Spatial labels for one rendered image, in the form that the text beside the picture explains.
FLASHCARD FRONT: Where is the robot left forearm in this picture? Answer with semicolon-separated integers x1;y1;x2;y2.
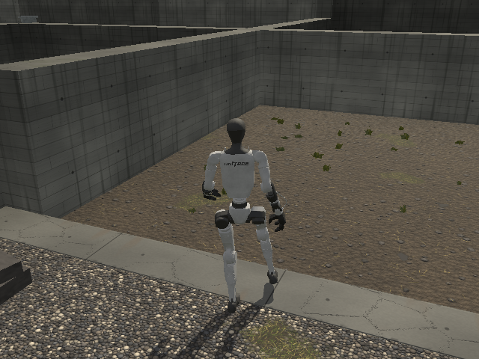
202;180;212;196

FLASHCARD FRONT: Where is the robot torso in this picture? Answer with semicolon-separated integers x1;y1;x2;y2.
220;147;255;224

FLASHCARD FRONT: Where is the robot right hand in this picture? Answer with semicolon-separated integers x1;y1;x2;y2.
269;212;286;232

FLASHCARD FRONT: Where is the robot right forearm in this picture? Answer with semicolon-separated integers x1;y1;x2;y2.
266;181;283;215

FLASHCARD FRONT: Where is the humanoid robot head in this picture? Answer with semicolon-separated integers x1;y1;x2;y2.
224;118;250;155

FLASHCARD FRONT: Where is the right robot upper arm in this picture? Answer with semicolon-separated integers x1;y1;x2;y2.
252;150;272;193

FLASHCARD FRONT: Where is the robot left hand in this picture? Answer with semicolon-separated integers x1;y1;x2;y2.
204;189;221;200

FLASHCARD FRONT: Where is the left robot upper arm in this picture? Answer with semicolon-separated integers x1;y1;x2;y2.
204;151;222;191

